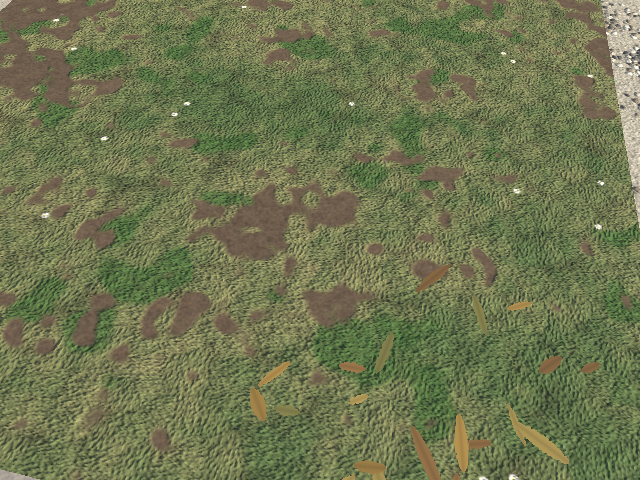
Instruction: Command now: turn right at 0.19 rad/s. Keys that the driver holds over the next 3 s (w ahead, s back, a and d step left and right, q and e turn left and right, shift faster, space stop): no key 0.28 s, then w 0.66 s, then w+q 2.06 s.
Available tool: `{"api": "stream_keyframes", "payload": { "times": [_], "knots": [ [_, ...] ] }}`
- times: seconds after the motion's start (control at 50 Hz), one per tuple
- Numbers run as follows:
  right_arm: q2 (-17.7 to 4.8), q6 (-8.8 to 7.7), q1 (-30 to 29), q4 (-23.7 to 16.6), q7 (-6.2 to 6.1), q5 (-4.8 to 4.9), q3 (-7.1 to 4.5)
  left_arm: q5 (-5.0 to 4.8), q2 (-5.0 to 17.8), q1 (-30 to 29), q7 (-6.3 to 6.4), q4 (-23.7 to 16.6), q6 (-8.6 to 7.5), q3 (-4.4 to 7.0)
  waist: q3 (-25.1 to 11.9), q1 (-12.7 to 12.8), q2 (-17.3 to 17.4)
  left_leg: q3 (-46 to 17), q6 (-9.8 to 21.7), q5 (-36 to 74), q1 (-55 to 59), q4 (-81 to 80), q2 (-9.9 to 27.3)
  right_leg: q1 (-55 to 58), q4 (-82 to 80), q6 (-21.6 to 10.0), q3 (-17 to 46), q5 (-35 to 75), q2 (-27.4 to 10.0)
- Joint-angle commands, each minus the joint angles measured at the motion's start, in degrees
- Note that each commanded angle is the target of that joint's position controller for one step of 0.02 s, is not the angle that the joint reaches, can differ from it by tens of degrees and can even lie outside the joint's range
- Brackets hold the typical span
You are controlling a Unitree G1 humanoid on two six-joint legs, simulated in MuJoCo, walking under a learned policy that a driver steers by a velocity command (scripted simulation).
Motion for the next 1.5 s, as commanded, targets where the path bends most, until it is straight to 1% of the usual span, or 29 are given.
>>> {"api": "stream_keyframes", "payload": {
  "times": [0.02,0.08,0.22,0.26,0.3,0.32,0.34,0.38,0.44,0.5,0.52,0.54,0.56,0.58,0.6,0.64,0.78,0.88,0.92,0.96,0.98,1.0,1.02,1.04,1.06,1.12,1.22,1.4,1.5],
  "knots": [
    [-6.29,-1.58,-5.07,-4.17,0.53,0.15,-0.95,0.13,5.84,3.44,-0.18,-1.49,-0.42,1.45,0.78,3.12,7.72,-14.45,9.53,16.98,-3.27,-12.45,16.79,1.43,15.51,1.71,-0.28,-4.58,-3.08],
    [-6.13,-1.83,-3.02,-3.45,0.39,0.27,-0.64,0.14,4.68,4.13,-0.45,0.28,0.27,0.83,-1.06,2.0,10.52,-8.38,7.84,29.63,3.98,-8.84,12.48,0.55,15.53,3.57,-1.9,-3.61,-3.1],
    [-8.09,-1.04,2.94,0.9,0.77,0.12,-1.07,-1.65,2.96,-0.1,0.94,2.15,0.56,-1.18,-2.71,-1.51,12.33,-9.97,7.31,37.15,11.61,-3.55,12.34,8.77,-9.61,3.59,-8.21,-0.71,-6.27],
    [-8.03,-0.95,1.78,1.49,0.79,0.53,-1.16,-1.15,3.2,2.35,1.43,4.14,-0.11,-1.47,-3.12,0.22,10.15,-10.01,4.56,33.15,8.03,-2.83,11.64,17.35,-21.29,2.43,-6.45,13.07,-8.55],
    [-5.98,-1.61,3.68,1.54,1.52,0.61,-0.71,0.33,6.76,2.9,1.7,5.29,-1.05,-1.25,-5.88,-2.08,3.27,-7.81,1.54,13.41,0.98,-4.34,8.07,26.44,-17.59,0.52,0.51,21.75,-15.83],
    [-4.66,-1.29,3.18,2.7,1.58,0.83,-0.46,-0.43,6.53,1.37,1.18,6.64,-0.96,-1.04,-2.33,-1.99,-2.84,-3.71,1.62,-0.52,0.27,-5.8,3.43,20.88,-16.72,-1.72,0.12,10.31,-14.84],
    [-6.46,-0.79,0.49,2.88,1.56,0.17,-0.99,-0.25,5.72,2.06,0.8,6.76,-1.02,-1.0,0.48,0.14,-2.76,-1.7,1.74,-9.05,-1.11,-1.35,1.11,17.75,-18.58,-3.59,2.0,-3.71,-14.51],
    [-5.91,-0.39,-2.64,1.47,2.44,-0.41,-1.22,0.13,7.96,4.94,0.68,7.89,-1.08,-0.48,6.15,1.86,-7.71,1.66,1.95,-14.54,-8.64,7.15,-1.06,13.94,-26.12,-7.78,10.99,-22.97,-19.36],
    [-4.46,-1.83,-1.79,1.02,3.2,-0.49,-1.1,0.02,8.13,3.21,0.38,7.73,-2.02,-0.11,10.0,0.33,-7.96,2.99,2.52,-10.25,-9.46,11.86,1.9,9.68,-29.64,-10.77,15.99,-23.04,-24.13],
    [-4.03,-3.29,7.39,4.71,3.56,-0.04,-1.56,-0.68,7.47,-2.23,-0.21,6.19,-3.05,0.02,7.58,-4.93,-4.81,5.02,3.48,-6.79,7.76,1.19,-0.14,1.44,-24.09,-7.91,7.22,-15.06,-18.57],
    [-5.39,-3.65,13.01,6.89,3.15,-0.08,-2.14,-0.46,6.23,-3.8,-0.24,5.51,-3.46,-0.18,6.83,-7.15,-1.39,1.3,3.82,-7.66,15.97,-2.63,1.11,-4.3,-17.62,-6.3,3.64,-13.0,-15.47],
    [-10.11,-4.15,18.59,8.07,2.57,-0.4,-3.29,-0.77,2.15,-5.66,-0.6,3.63,-4.03,-1.36,5.48,-8.97,10.39,-17.83,6.89,-22.04,22.29,-12.66,11.79,-13.33,-2.43,-3.44,-4.22,-10.33,-8.8],
    [-13.77,-4.03,23.26,9.75,3.0,-0.22,-4.36,-0.01,2.98,-7.3,-0.79,1.82,-4.46,-1.18,6.0,-9.8,17.29,-36.61,11.56,-30.36,22.22,-21.11,22.94,-19.66,11.05,-3.01,-9.18,-11.82,-5.32],
    [-10.88,-3.81,18.44,8.84,3.0,-0.55,-3.54,0.81,5.52,-7.17,-0.96,1.98,-4.61,-0.55,8.91,-5.97,9.22,-36.19,12.7,-31.08,16.84,-21.02,23.79,-20.17,18.61,-3.96,-5.45,-8.36,-8.84],
    [-8.97,-4.02,13.25,7.16,3.07,-0.29,-2.99,0.47,4.62,-5.42,-1.59,2.93,-4.94,-0.72,9.41,-3.03,5.98,-30.94,11.68,-27.71,13.35,-21.17,21.47,-18.6,20.42,-4.28,-5.06,-3.37,-10.92],
    [-7.32,-4.88,9.89,6.4,2.9,0.02,-2.37,0.72,3.41,-3.5,-2.56,4.06,-5.35,-0.94,7.02,-0.93,6.03,-21.44,9.36,-15.56,12.85,-22.26,17.04,-15.86,20.25,-3.4,-6.75,3.38,-13.13],
    [-5.42,-5.77,17.6,11.15,2.57,0.4,-1.28,1.04,1.09,-14.01,-3.27,0.1,-4.47,-2.12,6.13,-3.41,7.57,-6.49,9.05,14.84,14.94,-20.08,12.72,-18.22,10.45,0.96,-12.63,12.84,-12.98],
    [-6.89,-5.95,17.8,12.34,2.39,0.25,-1.39,0.38,1.53,-18.99,-3.18,-2.79,-4.47,-2.49,6.97,-3.67,8.72,-3.67,8.26,23.64,13.27,-18.88,14.12,-9.61,-1.21,-0.96,-14.51,15.99,-11.29],
    [-7.52,-5.89,16.15,12.47,2.22,0.31,-1.51,0.4,2.48,-16.33,-2.68,-2.48,-4.7,-2.01,5.94,-1.71,8.38,-2.68,7.26,33.28,14.83,-15.16,15.1,-4.68,-3.44,-2.89,-14.77,14.24,-10.03],
    [-8.22,-5.51,14.82,12.65,2.18,0.39,-1.68,0.57,4.21,-5.06,-1.72,0.91,-5.42,-0.8,-0.19,3.22,7.28,-0.88,5.49,47.82,14.96,-0.65,13.54,9.0,-7.21,-4.88,-15.59,12.36,-6.72],
    [-7.69,-5.36,14.62,12.4,2.32,0.54,-1.43,1.19,6.14,4.4,-1.01,3.79,-6.07,0.18,-5.49,6.89,5.5,0.4,4.52,41.97,8.54,11.5,10.98,22.0,-9.03,-6.09,-13.39,11.86,-8.65],
    [-3.5,-5.28,16.53,10.31,2.67,1.41,-0.32,2.81,11.47,13.09,-0.23,4.6,-6.51,1.49,-13.66,8.15,-2.77,2.68,3.14,18.84,-5.27,30.57,6.53,36.77,-11.98,-9.11,5.9,-2.06,-24.78],
    [-0.55,-4.93,21.55,10.3,2.56,2.23,-0.14,2.37,13.98,12.77,-0.76,4.61,-5.99,1.94,-17.98,4.8,-11.04,0.85,2.5,-17.42,-18.54,45.25,-1.81,41.11,-21.96,-13.62,30.23,-8.28,-35.72],
    [-5.93,-4.4,16.31,10.26,2.26,0.93,-1.62,0.6,9.97,6.89,-1.0,4.04,-5.64,1.29,-9.43,3.21,-2.61,-3.2,3.56,-11.71,-21.5,48.37,2.45,32.23,-24.14,-11.45,26.1,-13.88,-32.59],
    [-5.65,-4.61,12.77,9.32,2.75,0.89,-1.77,0.15,6.03,1.08,-1.14,2.85,-6.0,0.23,-2.37,1.33,-0.58,-2.93,3.81,-5.77,-20.74,45.74,4.74,23.14,-26.0,-9.76,16.67,-9.86,-30.31],
    [-2.67,-3.21,12.59,9.99,3.81,-0.34,-1.65,0.15,1.69,-0.6,-0.78,4.0,-7.53,-1.04,1.51,-2.09,-1.71,-2.15,2.96,-1.4,-14.69,40.8,7.83,12.67,-29.13,-6.01,0.21,6.95,-24.31],
    [-1.6,-1.36,4.74,7.03,5.07,-0.26,-2.0,-0.2,2.45,5.23,-0.29,5.96,-9.08,-0.86,3.32,-2.01,-0.63,-0.42,1.68,5.63,-23.29,38.29,8.66,15.26,-30.78,-5.12,-10.0,18.02,-23.04],
    [-0.04,-1.82,-12.84,0.02,6.2,-0.46,-0.39,-0.07,3.0,13.51,1.06,9.07,-8.32,-1.37,5.98,1.73,-0.46,8.72,2.19,14.0,-24.7,13.95,5.44,24.89,-27.28,-3.38,-21.21,40.06,-22.64],
    [-3.03,-1.64,-5.2,1.08,5.5,-0.73,-1.65,0.46,6.6,12.3,2.2,9.09,-6.58,-0.45,-0.16,-3.21,-3.98,12.55,8.12,1.08,-11.99,10.23,-1.87,31.31,-9.01,-3.19,-24.72,71.76,-24.81]
  ]
}}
